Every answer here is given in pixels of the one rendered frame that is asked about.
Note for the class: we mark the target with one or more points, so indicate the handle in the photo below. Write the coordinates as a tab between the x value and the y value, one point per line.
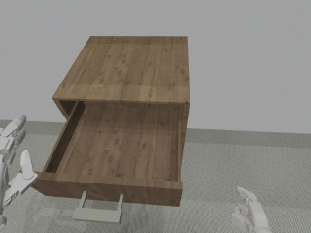
98	215

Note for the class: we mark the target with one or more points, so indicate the robot right hand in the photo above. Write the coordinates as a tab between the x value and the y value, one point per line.
248	218

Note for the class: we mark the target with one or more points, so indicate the drawer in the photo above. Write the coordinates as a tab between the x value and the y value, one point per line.
114	148

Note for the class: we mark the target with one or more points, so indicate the cabinet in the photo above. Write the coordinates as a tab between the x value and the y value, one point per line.
130	69

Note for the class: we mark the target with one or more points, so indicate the robot left hand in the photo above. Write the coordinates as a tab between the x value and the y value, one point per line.
10	138

